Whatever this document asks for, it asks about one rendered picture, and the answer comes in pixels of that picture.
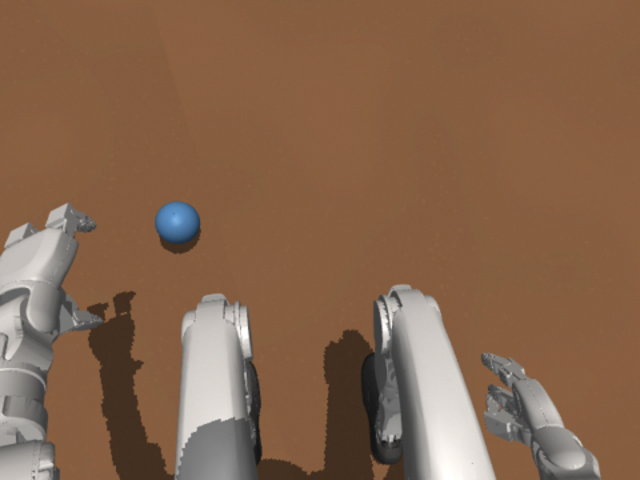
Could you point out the ball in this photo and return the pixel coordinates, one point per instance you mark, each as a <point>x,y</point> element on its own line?
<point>177,222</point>

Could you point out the left robot arm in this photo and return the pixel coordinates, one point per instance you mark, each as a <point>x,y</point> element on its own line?
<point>29,325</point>

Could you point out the right robot hand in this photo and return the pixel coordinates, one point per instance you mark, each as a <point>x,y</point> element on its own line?
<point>526,410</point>

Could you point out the right robot foot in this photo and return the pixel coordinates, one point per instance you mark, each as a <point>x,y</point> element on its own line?
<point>384,452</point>

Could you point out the left robot hand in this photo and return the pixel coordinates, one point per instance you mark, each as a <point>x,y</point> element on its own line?
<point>46,256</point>

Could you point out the right robot arm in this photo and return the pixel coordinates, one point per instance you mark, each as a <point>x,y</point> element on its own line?
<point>559,455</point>

